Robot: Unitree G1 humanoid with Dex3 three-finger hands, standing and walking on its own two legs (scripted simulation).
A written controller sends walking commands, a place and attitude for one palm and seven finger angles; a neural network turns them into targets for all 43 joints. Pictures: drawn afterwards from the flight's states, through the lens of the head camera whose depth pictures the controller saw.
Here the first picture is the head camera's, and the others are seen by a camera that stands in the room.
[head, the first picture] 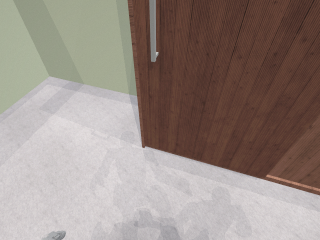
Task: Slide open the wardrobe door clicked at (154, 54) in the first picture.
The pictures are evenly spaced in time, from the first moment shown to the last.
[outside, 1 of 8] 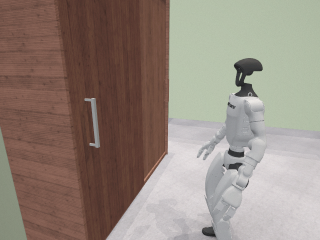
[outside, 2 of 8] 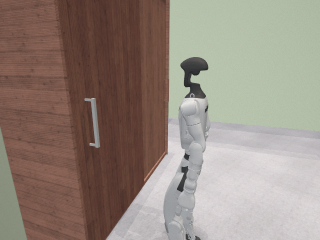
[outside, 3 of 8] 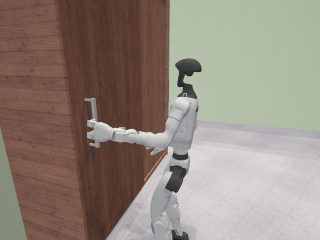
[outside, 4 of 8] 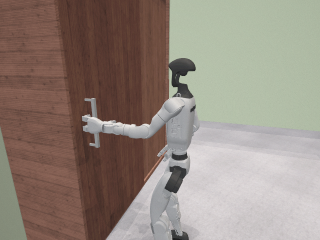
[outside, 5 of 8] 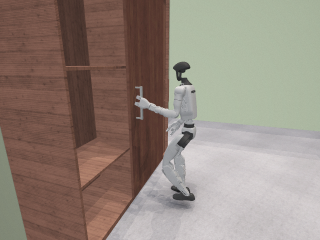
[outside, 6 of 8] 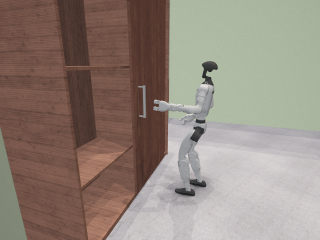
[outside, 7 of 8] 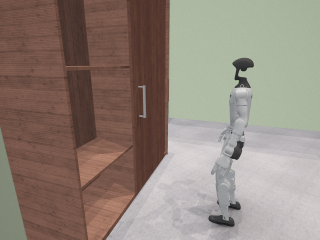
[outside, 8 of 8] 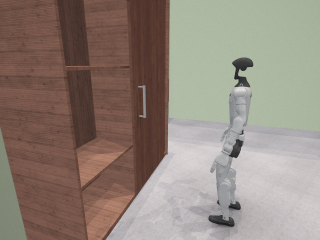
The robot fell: no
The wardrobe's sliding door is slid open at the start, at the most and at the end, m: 0.00 0.69 0.69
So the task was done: yes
